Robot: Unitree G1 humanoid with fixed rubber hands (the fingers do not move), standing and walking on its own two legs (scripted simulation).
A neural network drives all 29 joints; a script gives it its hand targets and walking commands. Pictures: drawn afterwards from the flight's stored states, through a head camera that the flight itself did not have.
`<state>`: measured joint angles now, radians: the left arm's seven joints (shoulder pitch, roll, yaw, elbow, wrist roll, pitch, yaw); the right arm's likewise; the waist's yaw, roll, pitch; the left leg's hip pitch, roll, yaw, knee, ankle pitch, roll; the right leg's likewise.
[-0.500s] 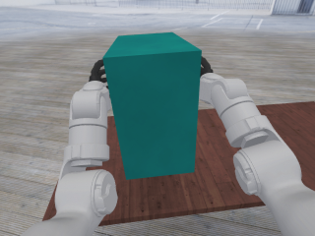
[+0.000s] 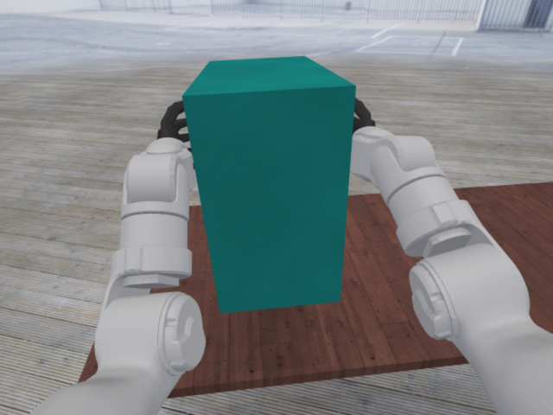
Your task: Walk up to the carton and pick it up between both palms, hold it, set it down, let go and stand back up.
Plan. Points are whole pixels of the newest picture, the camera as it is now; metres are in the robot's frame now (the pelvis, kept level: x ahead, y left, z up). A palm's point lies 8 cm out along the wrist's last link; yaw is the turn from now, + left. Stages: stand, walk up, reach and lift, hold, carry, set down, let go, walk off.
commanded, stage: hold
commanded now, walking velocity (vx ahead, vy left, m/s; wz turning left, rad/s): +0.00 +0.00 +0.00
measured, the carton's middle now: (267, 168) +0.41 +0.00 +0.25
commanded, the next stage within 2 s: none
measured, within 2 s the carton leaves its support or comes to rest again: neither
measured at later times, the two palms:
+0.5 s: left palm (173, 155) +0.37 +0.13 +0.30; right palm (361, 148) +0.37 -0.13 +0.30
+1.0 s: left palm (174, 156) +0.37 +0.13 +0.30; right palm (361, 150) +0.37 -0.13 +0.29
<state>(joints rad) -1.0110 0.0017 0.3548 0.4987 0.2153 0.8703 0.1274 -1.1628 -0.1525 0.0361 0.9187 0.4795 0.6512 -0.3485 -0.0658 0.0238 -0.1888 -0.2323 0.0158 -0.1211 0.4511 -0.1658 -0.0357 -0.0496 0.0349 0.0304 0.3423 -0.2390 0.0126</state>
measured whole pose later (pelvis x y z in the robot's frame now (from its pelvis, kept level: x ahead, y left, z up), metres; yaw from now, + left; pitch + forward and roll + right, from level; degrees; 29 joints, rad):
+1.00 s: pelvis +0.00 +0.00 +0.00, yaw +0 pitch -4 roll -2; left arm -0.98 -0.01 0.35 0.46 0.23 0.88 0.12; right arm -1.14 -0.15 0.04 0.89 0.49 0.65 -0.35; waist -0.08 0.03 -0.18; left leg -0.22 0.01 -0.13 0.45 -0.17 -0.04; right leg -0.04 0.04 0.03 0.34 -0.24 0.01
